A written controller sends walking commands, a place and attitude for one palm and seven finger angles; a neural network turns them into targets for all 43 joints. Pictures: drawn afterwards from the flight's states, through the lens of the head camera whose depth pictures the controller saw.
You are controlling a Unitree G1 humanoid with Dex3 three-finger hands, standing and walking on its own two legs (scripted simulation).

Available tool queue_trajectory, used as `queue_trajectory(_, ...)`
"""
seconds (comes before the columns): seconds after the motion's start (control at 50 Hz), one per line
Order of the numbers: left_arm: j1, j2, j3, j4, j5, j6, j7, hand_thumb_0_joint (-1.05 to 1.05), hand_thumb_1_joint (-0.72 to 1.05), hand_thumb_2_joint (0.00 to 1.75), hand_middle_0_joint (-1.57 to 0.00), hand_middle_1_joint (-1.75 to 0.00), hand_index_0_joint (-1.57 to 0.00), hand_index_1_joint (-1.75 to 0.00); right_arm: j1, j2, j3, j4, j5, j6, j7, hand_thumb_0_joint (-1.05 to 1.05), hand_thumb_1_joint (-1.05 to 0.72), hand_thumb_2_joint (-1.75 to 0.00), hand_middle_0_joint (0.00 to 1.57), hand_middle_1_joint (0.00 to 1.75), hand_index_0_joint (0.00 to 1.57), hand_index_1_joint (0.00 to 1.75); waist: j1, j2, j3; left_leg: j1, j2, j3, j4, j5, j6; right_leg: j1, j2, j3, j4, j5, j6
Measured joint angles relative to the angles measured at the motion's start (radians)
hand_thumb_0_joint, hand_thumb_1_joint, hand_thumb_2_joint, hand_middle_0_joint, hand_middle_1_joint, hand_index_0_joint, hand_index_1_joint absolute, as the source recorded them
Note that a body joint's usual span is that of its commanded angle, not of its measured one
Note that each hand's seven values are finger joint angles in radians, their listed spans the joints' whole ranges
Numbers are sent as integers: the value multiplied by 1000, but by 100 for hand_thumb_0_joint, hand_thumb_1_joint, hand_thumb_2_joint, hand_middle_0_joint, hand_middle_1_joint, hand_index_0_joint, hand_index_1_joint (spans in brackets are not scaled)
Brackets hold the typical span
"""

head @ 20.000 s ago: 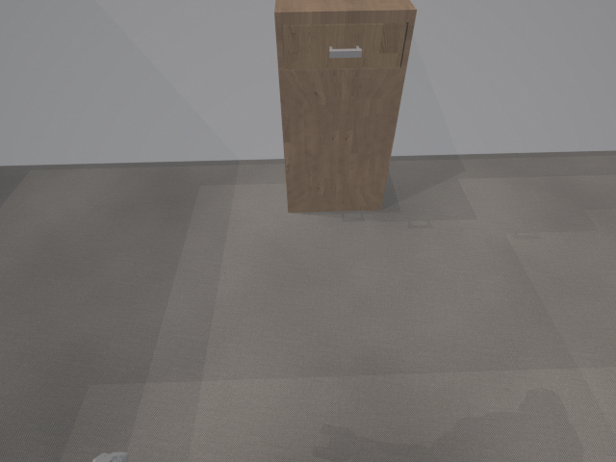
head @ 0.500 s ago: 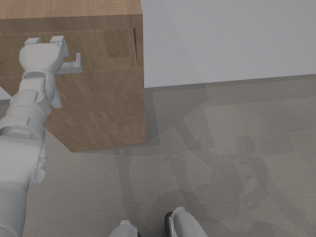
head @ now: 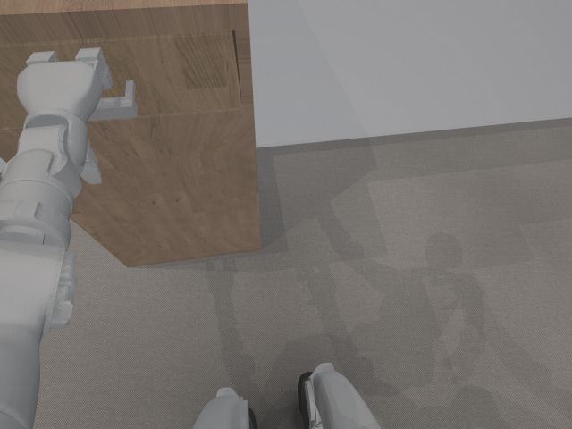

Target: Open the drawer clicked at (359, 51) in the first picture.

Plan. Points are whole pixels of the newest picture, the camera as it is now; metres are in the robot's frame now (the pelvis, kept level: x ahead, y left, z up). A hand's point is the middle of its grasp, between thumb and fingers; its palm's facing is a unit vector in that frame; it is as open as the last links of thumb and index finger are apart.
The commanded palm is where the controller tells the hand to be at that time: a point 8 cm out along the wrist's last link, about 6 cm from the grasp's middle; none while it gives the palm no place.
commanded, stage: lift the fingers back up to retry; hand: left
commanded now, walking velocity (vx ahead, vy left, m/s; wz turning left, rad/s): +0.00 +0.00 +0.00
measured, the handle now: (97, 99) +0.59 +0.22 +0.06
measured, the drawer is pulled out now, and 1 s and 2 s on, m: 0.00 0.00 0.00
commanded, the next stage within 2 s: re-aim the fingers above the handle in 0.74 s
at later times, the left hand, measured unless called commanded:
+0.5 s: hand (77, 114) +0.54 +0.23 +0.08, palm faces -0.07 -0.01 -1.00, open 13.5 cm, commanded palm +0.54 +0.23 +0.16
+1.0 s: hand (73, 106) +0.54 +0.23 +0.09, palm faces -0.05 -0.02 -1.00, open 13.5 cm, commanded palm +0.53 +0.23 +0.17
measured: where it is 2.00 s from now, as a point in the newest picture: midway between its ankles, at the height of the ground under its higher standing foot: outside the picture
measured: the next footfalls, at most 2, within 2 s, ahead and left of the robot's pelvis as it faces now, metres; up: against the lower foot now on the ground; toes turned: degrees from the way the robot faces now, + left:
none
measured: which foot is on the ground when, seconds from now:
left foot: down 0.00-1.00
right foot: down 0.00-1.00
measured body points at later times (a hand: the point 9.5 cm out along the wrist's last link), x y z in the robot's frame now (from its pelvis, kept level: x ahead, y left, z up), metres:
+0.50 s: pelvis +0.05 +0.00 +0.03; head +0.16 +0.00 +0.47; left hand +0.54 +0.23 +0.13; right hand +0.05 -0.27 -0.10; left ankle +0.01 +0.09 -0.67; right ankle +0.08 -0.11 -0.67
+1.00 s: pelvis +0.07 +0.00 +0.04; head +0.16 -0.01 +0.48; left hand +0.54 +0.23 +0.15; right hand +0.12 -0.27 -0.09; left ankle +0.01 +0.09 -0.67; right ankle +0.08 -0.11 -0.67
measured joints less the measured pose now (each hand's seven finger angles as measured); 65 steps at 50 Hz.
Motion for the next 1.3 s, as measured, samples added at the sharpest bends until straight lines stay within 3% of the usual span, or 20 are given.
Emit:
queue_trajectory(0.18, 52, -8, 17, -46, -6, -9, -18, 0, -49, 30, -30, -123, -31, -126, 2, 3, -18, 8, -6, -2, 0, 0, -91, -90, 20, 30, 20, 30, 11, 9, 9, 51, 2, -3, -46, 7, -2, 51, 4, -1, -45, 6, -1)
queue_trajectory(0.64, 266, -100, 37, -219, -21, -71, -34, 0, -49, 30, -43, -122, -40, -122, -53, 16, -55, 20, -23, 30, 10, 0, -91, -90, 20, 30, 20, 30, 76, 15, 13, 333, 0, -25, -254, 15, -7, 328, 5, -12, -225, -13, 0)
queue_trajectory(0.82, 276, -126, 22, -237, -17, -54, -31, 0, -49, 30, -41, -122, -40, -122, -95, 23, -59, 12, -19, 47, 24, 0, -91, -90, 20, 30, 20, 30, 101, 14, 17, 376, -2, -24, -282, 15, -6, 365, 4, -9, -240, -18, 1)
queue_trajectory(1.06, 279, -122, 39, -240, -12, -60, -29, 0, -49, 30, -39, -121, -38, -122, -77, 27, -65, 25, -22, 51, 24, 0, -91, -90, 20, 30, 20, 30, 100, 17, 18, 384, -1, -19, -291, 20, -7, 368, 5, -4, -243, -15, -1)
queue_trajectory(1.3, 216, -117, 2, -168, -12, -16, -27, 0, -49, 30, -35, -121, -39, -122, -44, 19, -67, 51, -11, 41, 20, 1, -91, -90, 20, 30, 20, 30, 87, 14, 30, 389, -3, -19, -299, 35, -8, 374, 3, -3, -249, 0, -3)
